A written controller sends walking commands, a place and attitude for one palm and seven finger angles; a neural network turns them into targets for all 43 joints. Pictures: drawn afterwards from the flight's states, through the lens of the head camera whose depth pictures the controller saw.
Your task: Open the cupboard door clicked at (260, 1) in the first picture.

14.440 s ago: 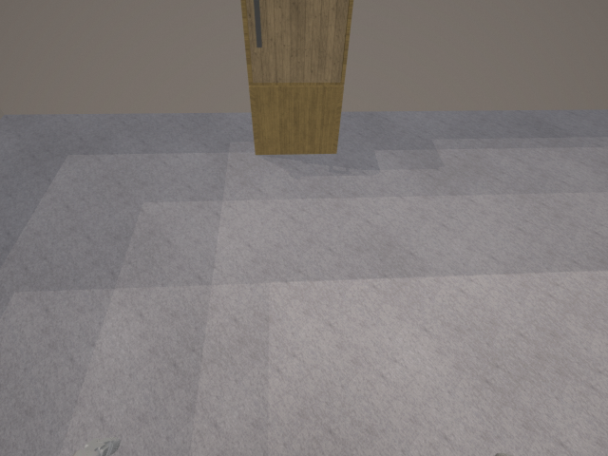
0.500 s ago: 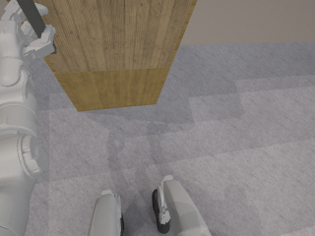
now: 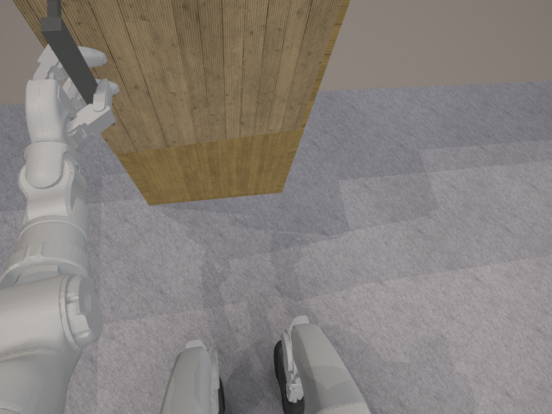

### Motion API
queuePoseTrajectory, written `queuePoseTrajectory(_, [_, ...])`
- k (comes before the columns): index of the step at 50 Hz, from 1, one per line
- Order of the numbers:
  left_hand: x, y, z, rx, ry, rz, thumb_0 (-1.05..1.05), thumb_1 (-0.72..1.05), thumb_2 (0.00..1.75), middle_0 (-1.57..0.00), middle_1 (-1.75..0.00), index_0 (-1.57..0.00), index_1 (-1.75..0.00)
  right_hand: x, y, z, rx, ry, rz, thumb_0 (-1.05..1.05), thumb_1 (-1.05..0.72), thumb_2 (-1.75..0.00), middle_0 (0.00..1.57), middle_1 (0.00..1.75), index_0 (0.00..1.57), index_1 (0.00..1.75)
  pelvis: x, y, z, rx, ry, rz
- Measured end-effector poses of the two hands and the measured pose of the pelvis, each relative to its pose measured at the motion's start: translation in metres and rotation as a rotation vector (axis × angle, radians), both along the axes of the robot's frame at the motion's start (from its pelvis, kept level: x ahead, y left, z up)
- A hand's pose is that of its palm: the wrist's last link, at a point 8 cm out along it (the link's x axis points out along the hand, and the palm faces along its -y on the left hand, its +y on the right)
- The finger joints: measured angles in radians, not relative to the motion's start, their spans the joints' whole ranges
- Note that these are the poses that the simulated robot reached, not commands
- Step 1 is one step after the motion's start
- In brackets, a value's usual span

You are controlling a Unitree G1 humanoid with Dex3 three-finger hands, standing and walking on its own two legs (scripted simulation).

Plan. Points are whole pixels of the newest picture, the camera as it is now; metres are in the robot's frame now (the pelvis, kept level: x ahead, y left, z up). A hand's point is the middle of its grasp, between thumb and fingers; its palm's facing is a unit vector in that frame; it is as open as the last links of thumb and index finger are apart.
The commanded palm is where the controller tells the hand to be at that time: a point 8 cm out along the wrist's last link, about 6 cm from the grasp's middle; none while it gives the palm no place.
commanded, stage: pull the door open along its arc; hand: left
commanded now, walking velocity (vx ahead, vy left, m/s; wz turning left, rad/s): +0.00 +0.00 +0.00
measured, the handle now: (83, 68) +0.58 +0.20 +0.04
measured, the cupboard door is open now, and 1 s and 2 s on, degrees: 4 44 48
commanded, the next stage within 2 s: open thumb and fingers to let go in 0.64 s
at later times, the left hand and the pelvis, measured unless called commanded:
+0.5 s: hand (191, 213) +0.37 +0.07 +0.04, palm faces +0.42 -0.91 -0.01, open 5.9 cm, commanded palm +0.30 +0.10 +0.03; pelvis +0.01 -0.01 +0.02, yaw +3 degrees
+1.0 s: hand (225, 238) +0.34 +0.03 +0.04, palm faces +0.46 -0.89 -0.03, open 7.2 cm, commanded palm +0.28 +0.07 +0.03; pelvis +0.00 -0.06 +0.01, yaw +6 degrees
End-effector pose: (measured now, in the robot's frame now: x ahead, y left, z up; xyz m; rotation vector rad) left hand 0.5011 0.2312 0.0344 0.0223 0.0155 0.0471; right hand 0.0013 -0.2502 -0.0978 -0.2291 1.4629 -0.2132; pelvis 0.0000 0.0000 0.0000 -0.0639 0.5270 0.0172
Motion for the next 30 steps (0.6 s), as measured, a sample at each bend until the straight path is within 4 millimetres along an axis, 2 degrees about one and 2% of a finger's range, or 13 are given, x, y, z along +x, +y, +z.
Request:
queuePoseTrajectory(4, [-0.024, -0.007, 0.000, -0.006, 0.000, -0.013, 0.00, 0.73, 0.77, -0.34, -1.33, -0.35, -1.35, 0.019, 0.000, 0.005, 0.013, -0.049, 0.007, 0.00, -0.90, -0.90, 0.21, 0.30, 0.20, 0.30, 0.005, 0.000, 0.008, 0.007, -0.020, 0.000])
queuePoseTrajectory(8, [-0.055, -0.019, 0.000, -0.024, 0.001, -0.012, 0.00, 0.73, 0.76, -0.34, -1.33, -0.35, -1.34, 0.047, -0.001, 0.011, 0.023, -0.128, 0.031, 0.00, -0.90, -0.90, 0.21, 0.30, 0.20, 0.30, 0.011, 0.001, 0.016, 0.013, -0.042, 0.002])
queuePoseTrajectory(14, [-0.103, -0.055, -0.002, -0.117, -0.009, 0.255, 0.01, 0.70, 0.78, -0.33, -1.33, -0.37, -1.32, 0.100, 0.005, 0.013, 0.049, -0.261, 0.135, 0.00, -0.90, -0.90, 0.21, 0.30, 0.20, 0.30, 0.015, 0.002, 0.021, 0.023, -0.069, 0.010])
queuePoseTrajectory(19, [-0.134, -0.087, 0.001, -0.082, -0.012, 0.418, 0.00, 0.72, 0.81, -0.32, -1.33, -0.36, -1.32, 0.139, 0.015, 0.009, 0.085, -0.356, 0.219, 0.00, -0.90, -0.90, 0.20, 0.30, 0.20, 0.30, 0.014, -0.002, 0.019, 0.031, -0.083, 0.019])
queuePoseTrajectory(23, [-0.159, -0.109, 0.003, -0.026, -0.010, 0.408, 0.01, 0.72, 0.81, -0.32, -1.32, -0.34, -1.32, 0.160, 0.024, 0.008, 0.115, -0.414, 0.250, 0.00, -0.90, -0.90, 0.20, 0.30, 0.20, 0.30, 0.012, -0.009, 0.019, 0.041, -0.103, 0.023])
queuePoseTrajectory(30, [-0.198, -0.146, 0.006, 0.000, 0.022, 0.308, 0.01, 0.70, 0.77, -0.33, -1.33, -0.36, -1.34, 0.183, 0.034, 0.015, 0.160, -0.513, 0.279, 0.01, -0.90, -0.90, 0.21, 0.30, 0.20, 0.30, 0.011, -0.022, 0.024, 0.058, -0.142, 0.033])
